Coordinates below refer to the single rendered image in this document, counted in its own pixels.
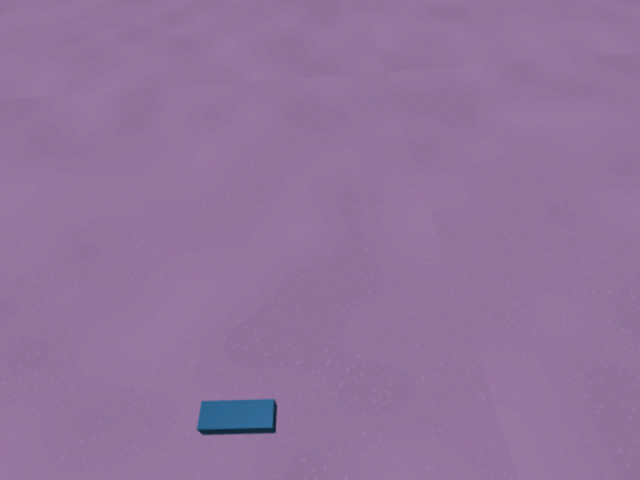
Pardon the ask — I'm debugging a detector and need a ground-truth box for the carton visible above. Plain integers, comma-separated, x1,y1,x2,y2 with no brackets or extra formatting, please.
197,399,277,435

